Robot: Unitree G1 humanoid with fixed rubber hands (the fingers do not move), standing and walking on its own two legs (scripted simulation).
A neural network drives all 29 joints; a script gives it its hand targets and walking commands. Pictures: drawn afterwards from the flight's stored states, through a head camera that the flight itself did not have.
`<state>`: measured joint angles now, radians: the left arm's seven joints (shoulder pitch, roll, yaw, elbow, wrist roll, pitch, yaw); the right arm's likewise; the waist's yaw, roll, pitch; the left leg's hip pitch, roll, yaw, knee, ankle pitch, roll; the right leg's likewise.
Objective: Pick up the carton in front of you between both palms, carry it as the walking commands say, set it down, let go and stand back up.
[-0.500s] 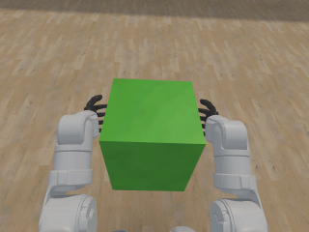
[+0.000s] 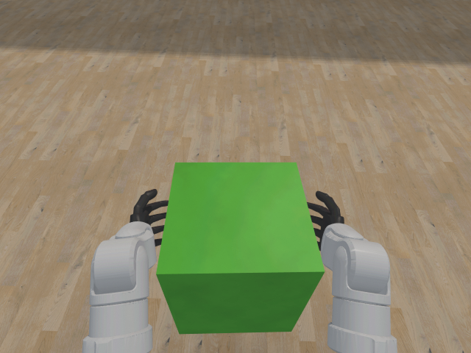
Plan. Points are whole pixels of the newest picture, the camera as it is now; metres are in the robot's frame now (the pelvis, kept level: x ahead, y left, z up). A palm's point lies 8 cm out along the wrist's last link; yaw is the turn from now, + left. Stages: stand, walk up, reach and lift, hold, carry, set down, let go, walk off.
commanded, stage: carry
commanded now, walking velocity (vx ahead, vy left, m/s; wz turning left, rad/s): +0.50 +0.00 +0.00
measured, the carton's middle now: (235, 250) +0.29 +0.00 -0.01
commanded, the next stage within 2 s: none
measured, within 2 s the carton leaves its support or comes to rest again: neither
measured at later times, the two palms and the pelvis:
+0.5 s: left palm (148, 116) +0.59 +0.19 +0.06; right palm (280, 120) +0.57 -0.11 +0.07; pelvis +0.31 +0.06 -0.01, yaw -4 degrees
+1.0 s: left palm (185, 46) +0.91 +0.14 +0.07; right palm (284, 51) +0.90 -0.16 +0.07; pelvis +0.64 -0.01 -0.01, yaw +0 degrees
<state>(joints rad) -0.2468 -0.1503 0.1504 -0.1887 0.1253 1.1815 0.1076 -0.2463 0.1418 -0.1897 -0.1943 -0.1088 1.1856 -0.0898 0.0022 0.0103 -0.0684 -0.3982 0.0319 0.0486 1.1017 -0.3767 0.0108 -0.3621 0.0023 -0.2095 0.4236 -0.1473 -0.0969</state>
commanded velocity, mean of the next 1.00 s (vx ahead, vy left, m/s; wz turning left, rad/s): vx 0.50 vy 0.00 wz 0.00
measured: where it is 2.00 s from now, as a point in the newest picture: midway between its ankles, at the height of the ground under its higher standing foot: (229, 157)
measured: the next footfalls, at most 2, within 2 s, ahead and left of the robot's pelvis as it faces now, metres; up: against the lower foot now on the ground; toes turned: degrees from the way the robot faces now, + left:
left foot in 0.38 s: +0.43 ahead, +0.14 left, +0.00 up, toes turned +9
right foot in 0.88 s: +0.75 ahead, -0.09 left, +0.00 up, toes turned -13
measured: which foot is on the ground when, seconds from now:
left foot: up 0.00-0.36, down 0.38-0.92, up 0.94-1.00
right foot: down 0.00-0.40, up 0.42-0.86, down 0.88-1.00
